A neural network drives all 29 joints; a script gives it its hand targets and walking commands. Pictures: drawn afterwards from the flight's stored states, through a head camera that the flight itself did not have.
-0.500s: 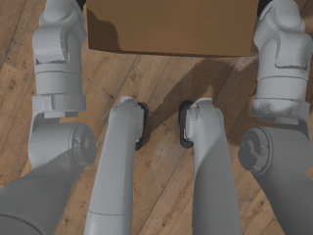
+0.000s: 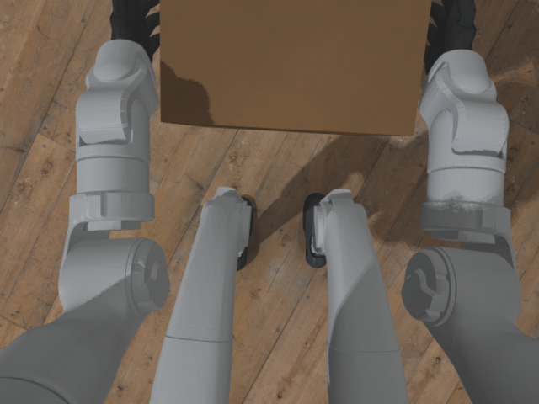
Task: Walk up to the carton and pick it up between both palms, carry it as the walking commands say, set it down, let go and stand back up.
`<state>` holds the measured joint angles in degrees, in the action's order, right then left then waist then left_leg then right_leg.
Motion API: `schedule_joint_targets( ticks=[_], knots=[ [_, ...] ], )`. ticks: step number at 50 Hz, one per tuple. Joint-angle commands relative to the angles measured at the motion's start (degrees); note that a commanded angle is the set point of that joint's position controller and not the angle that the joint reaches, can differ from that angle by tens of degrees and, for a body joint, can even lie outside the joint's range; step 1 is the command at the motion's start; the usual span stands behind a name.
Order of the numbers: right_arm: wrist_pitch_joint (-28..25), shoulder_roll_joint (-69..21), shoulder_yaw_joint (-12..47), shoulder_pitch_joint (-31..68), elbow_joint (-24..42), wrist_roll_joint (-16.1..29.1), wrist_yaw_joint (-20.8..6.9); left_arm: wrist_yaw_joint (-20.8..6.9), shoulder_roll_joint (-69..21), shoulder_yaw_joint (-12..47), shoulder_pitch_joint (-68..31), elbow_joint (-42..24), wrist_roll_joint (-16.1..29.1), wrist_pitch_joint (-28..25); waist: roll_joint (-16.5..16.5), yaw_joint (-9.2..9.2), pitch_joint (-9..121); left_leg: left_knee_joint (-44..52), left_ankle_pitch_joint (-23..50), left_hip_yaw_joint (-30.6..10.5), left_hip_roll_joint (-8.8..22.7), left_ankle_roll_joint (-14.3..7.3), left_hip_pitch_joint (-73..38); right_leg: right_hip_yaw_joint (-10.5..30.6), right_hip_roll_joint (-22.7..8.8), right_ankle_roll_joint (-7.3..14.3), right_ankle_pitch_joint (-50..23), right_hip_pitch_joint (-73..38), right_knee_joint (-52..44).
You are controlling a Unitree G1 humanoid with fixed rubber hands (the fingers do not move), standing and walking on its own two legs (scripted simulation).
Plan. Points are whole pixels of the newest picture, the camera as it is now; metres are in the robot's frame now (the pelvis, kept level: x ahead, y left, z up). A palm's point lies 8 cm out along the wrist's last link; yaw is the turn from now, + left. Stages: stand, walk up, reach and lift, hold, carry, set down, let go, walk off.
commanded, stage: reach and lift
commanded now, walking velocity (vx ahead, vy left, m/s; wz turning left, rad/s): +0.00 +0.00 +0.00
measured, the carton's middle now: (287, 66) +0.49 +0.01 -0.13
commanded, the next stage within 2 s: none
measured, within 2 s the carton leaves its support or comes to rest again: neither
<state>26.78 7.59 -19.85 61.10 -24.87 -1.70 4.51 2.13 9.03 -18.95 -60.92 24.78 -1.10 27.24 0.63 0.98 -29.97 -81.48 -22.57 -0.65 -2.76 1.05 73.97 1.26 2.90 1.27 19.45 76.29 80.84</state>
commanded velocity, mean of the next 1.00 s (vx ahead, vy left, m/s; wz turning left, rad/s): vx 0.00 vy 0.00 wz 0.00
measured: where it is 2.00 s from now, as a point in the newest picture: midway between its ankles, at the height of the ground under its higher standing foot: (276, 245)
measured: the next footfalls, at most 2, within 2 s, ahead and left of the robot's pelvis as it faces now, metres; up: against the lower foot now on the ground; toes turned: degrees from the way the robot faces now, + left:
none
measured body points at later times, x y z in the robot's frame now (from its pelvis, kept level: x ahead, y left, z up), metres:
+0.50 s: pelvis +0.01 +0.00 +0.07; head +0.28 +0.00 +0.42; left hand +0.49 +0.19 +0.01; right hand +0.49 -0.16 +0.00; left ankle +0.15 +0.12 -0.56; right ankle +0.17 -0.10 -0.56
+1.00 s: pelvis +0.05 -0.01 +0.13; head +0.24 -0.01 +0.53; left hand +0.46 +0.18 +0.09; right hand +0.46 -0.17 +0.08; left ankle +0.15 +0.12 -0.56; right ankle +0.17 -0.10 -0.56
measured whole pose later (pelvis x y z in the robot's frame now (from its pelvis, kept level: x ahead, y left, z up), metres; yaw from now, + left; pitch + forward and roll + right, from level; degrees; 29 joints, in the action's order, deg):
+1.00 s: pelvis +0.05 -0.01 +0.13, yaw +0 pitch +8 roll +1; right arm 25.7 -1.6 -20.7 38.8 -22.3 -8.3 2.3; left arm -2.2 1.2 -20.4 -40.0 24.2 -8.2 25.8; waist 0.8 1.5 -18.7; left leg -45.1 -13.0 -2.1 -1.9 1.0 40.2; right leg 2.1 2.9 1.7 10.6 42.4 45.1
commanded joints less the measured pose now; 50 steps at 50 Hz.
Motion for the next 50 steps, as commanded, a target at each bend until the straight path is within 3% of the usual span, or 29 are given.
schedule_joint_targets(
  ticks=[1, 2, 3, 6, 7, 10, 12, 13, 15, 16, 17, 18, 19, 25, 27, 28, 32, 34, 35, 37, 39, 41, 42, 44, 45, 46, 48, 49, 50],
  knots=[
    [-1.9, -59.0, 46.9, 39.7, 10.8, 12.1, -17.7, -16.2, -62.8, 42.5, -41.1, -13.4, 12.4, -2.9, -0.3, 2.46, 140.3, 12.1, 4.0, 0.5, -6.0, -1.5, -29.7, 2.8, 4.5, -1.1, -4.4, -46.3, -11.3],
    [-1.9, -58.2, 47.7, 41.1, 13.5, 12.5, -17.5, -16.4, -62.4, 41.9, -41.0, -13.3, 12.5, -2.9, 2.0, 2.44, 141.2, 12.8, 5.1, 0.4, -6.3, -1.8, -30.8, 2.1, 4.6, -1.6, -5.4, -48.4, -12.1],
    [-2.1, -58.7, 48.3, 41.8, 15.2, 13.0, -17.5, -16.4, -62.6, 42.7, -41.9, -15.3, 13.1, -3.0, 1.1, 3.05, 143.3, 13.1, 6.4, 0.6, -6.3, -1.8, -32.1, 2.9, 4.6, -1.5, -6.8, -50.0, -12.6],
    [-2.1, -57.8, 48.6, 41.6, 15.7, 13.2, -17.1, -16.1, -62.1, 42.1, -39.6, -14.0, 12.2, -3.0, 1.5, 3.17, 141.9, 14.3, 6.5, 0.0, -6.1, -1.8, -33.4, 3.1, 4.3, -1.9, -6.9, -51.5, -13.6],
    [-1.9, -57.4, 47.4, 37.9, 11.1, 12.0, -17.4, -16.4, -62.6, 40.7, -37.1, -10.2, 10.8, -2.9, 2.0, 3.33, 134.8, 15.0, 5.0, 0.2, -5.9, -1.7, -30.5, 3.0, 4.1, -1.8, -4.9, -49.4, -14.8],
    [-2.1, -59.3, 48.9, 38.8, 13.2, 12.1, -17.6, -16.9, -62.9, 42.0, -38.7, -13.1, 12.0, -3.6, 2.9, 3.15, 137.3, 16.8, 5.4, 0.2, -6.1, -1.6, -32.7, 3.7, 4.0, -1.9, -5.4, -54.1, -16.9],
    [-1.8, -60.2, 49.1, 36.5, 13.4, 12.1, -17.5, -17.1, -62.3, 42.9, -39.1, -15.0, 11.9, -3.6, 2.7, 3.01, 139.4, 17.9, 6.1, -0.1, -5.8, -1.6, -34.8, 4.7, 3.7, -2.1, -6.0, -57.8, -18.2],
    [-1.9, -59.5, 46.5, 35.5, 9.4, 10.7, -17.8, -17.4, -62.2, 40.4, -35.9, -9.6, 10.0, -3.3, 0.8, 3.73, 131.0, 19.5, 3.7, -0.1, -5.5, -1.6, -32.5, 3.9, 3.5, -2.0, -3.7, -53.0, -18.7],
    [-2.1, -61.3, 47.4, 34.9, 10.5, 11.0, -18.4, -17.5, -63.3, 41.7, -37.7, -13.9, 11.0, -3.8, 0.2, 3.8, 133.7, 20.8, 5.0, -0.5, -5.3, -1.6, -36.7, 4.4, 3.5, -1.2, -4.6, -55.0, -19.9],
    [-2.5, -59.6, 46.0, 33.9, 9.9, 9.8, -18.8, -17.7, -64.5, 41.7, -36.0, -11.3, 10.4, -3.7, 0.2, 1.86, 130.0, 21.5, 4.1, -0.8, -5.1, -1.4, -36.9, 3.2, 3.6, -1.3, -4.0, -52.3, -20.7],
    [-2.7, -60.4, 48.3, 34.4, 13.2, 11.0, -19.0, -17.7, -64.7, 42.8, -36.4, -14.5, 11.0, -3.9, -0.3, 3.0, 136.2, 21.9, 6.3, -0.9, -5.2, -1.3, -39.9, 4.0, 3.6, -1.4, -6.1, -56.4, -21.1],
    [-2.5, -59.9, 46.3, 32.7, 9.2, 9.8, -19.3, -17.8, -65.1, 42.0, -35.2, -11.6, 10.5, -3.8, 0.1, 2.06, 131.2, 23.2, 5.6, -1.6, -5.1, -1.4, -39.6, 3.5, 3.5, -1.2, -4.9, -54.0, -21.9],
    [-2.7, -59.5, 46.4, 33.7, 10.7, 9.7, -19.6, -18.0, -65.7, 42.7, -35.9, -12.3, 10.9, -3.8, 0.1, 0.71, 132.4, 23.6, 5.2, -1.9, -5.0, -1.3, -40.7, 3.3, 3.6, -1.1, -4.9, -54.8, -22.6],
    [-3.4, -60.2, 46.2, 29.4, 11.9, 8.5, -20.8, -18.7, -68.4, 43.5, -30.6, -11.7, 9.9, -3.9, -0.6, -0.29, 129.1, 27.9, 8.6, -2.9, -4.5, -1.3, -45.9, 2.9, 3.7, -0.5, -8.8, -57.1, -26.3],
    [-3.4, -60.4, 46.7, 28.7, 11.5, 9.0, -21.5, -18.6, -68.3, 43.1, -29.5, -11.8, 8.8, -4.2, -1.6, 0.57, 126.8, 29.0, 8.9, -2.7, -4.2, -1.2, -47.5, 3.0, 3.4, -0.6, -8.7, -56.2, -27.6],
    [-3.3, -59.8, 46.3, 27.7, 11.7, 8.1, -21.9, -18.6, -68.8, 43.5, -28.9, -12.2, 9.0, -4.0, -0.7, -0.53, 127.2, 29.9, 8.8, -3.1, -4.5, -0.8, -48.8, 2.4, 3.9, -0.7, -8.7, -57.1, -28.5],
    [-3.4, -61.2, 47.9, 28.6, 12.6, 8.6, -22.5, -18.8, -68.2, 42.5, -28.1, -11.5, 8.1, -4.2, -0.1, 1.75, 123.5, 33.4, 8.4, -3.2, -4.0, -1.4, -50.6, 3.1, 3.3, -0.9, -7.5, -59.7, -31.3],
    [-4.0, -59.7, 47.9, 29.0, 15.4, 8.3, -22.7, -18.8, -68.6, 43.1, -25.4, -11.5, 7.6, -4.0, -1.3, 0.78, 125.4, 34.1, 11.1, -4.1, -3.9, -0.9, -53.5, 2.8, 3.4, -0.7, -11.0, -61.7, -31.7],
    [-3.7, -59.4, 47.3, 26.2, 12.4, 7.4, -23.0, -18.5, -68.6, 42.7, -24.4, -11.6, 6.9, -4.1, -1.0, 1.13, 122.6, 34.8, 10.7, -4.0, -3.8, -0.7, -52.6, 2.5, 3.4, -0.8, -10.0, -60.4, -31.9],
    [-3.6, -61.1, 49.9, 26.8, 17.4, 8.5, -22.7, -18.8, -67.8, 44.4, -24.9, -15.9, 8.0, -4.4, -0.5, 2.14, 128.9, 36.1, 14.7, -3.4, -4.1, -1.0, -56.6, 3.9, 3.3, -1.0, -14.5, -68.4, -34.4],
    [-3.3, -60.5, 47.5, 22.3, 12.3, 6.5, -22.8, -18.8, -67.3, 43.0, -23.3, -13.3, 6.6, -4.3, 0.2, 0.65, 121.5, 37.0, 12.8, -3.7, -3.8, -0.7, -54.5, 3.4, 3.1, -1.1, -12.3, -65.2, -35.2],
    [-3.1, -62.0, 47.4, 20.9, 12.6, 6.2, -22.9, -19.2, -66.9, 42.5, -22.1, -13.4, 6.4, -4.2, 0.2, 1.71, 119.1, 38.7, 13.1, -3.1, -3.8, -1.3, -55.6, 4.0, 2.8, -1.1, -12.6, -67.6, -37.2],
    [-3.1, -62.8, 47.5, 19.3, 10.7, 6.0, -22.9, -19.4, -67.9, 43.7, -22.3, -13.5, 6.7, -4.3, -0.6, 0.86, 117.4, 39.4, 12.3, -3.5, -3.6, -1.1, -55.1, 4.0, 2.9, -1.0, -12.5, -68.0, -37.6],
    [-3.2, -64.0, 47.9, 18.7, 12.4, 5.6, -23.1, -19.9, -67.8, 43.2, -20.9, -12.8, 6.1, -4.2, 0.1, 0.98, 116.5, 40.5, 13.7, -3.4, -3.5, -1.2, -56.4, 4.5, 2.6, -1.2, -13.8, -70.3, -39.1],
    [-3.2, -64.1, 46.3, 17.3, 8.7, 4.6, -23.3, -20.0, -67.8, 41.5, -18.6, -9.5, 4.5, -4.3, -0.7, 1.63, 110.5, 41.1, 13.0, -2.8, -3.4, -1.2, -53.2, 4.3, 2.5, -1.1, -13.0, -67.6, -39.5],
    [-3.2, -64.8, 47.4, 17.7, 10.8, 5.1, -23.4, -20.4, -68.6, 42.2, -18.1, -10.2, 5.0, -4.3, 1.0, 0.91, 111.2, 41.8, 14.0, -2.9, -3.5, -1.4, -55.1, 4.1, 2.7, -1.5, -14.0, -69.6, -40.6],
    [-3.4, -66.6, 45.8, 16.7, 8.3, 4.6, -23.4, -20.9, -68.8, 39.6, -17.8, -7.9, 3.4, -4.5, 0.8, 2.3, 102.9, 43.5, 11.4, -2.6, -3.3, -1.9, -52.6, 5.3, 2.2, -1.3, -11.0, -69.2, -42.2],
    [-3.8, -66.5, 46.3, 17.7, 10.0, 4.8, -23.5, -21.1, -70.9, 40.8, -18.8, -8.8, 4.5, -4.7, 0.2, 0.87, 104.4, 43.4, 12.5, -2.8, -3.0, -1.6, -53.7, 5.3, 2.1, -1.0, -11.8, -69.8, -42.3],
    [-3.2, -67.0, 44.9, 15.9, 7.3, 3.9, -23.3, -21.6, -69.9, 38.1, -17.0, -5.3, 2.7, -4.4, 0.1, 2.03, 97.9, 44.0, 10.8, -2.0, -3.1, -1.8, -50.2, 6.5, 1.2, -1.1, -10.1, -69.2, -43.8]
  ],
)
